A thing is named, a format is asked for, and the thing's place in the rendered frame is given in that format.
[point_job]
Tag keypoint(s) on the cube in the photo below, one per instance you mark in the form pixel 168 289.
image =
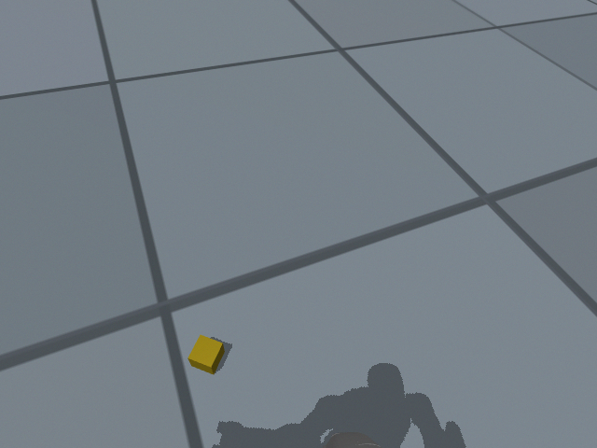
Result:
pixel 206 354

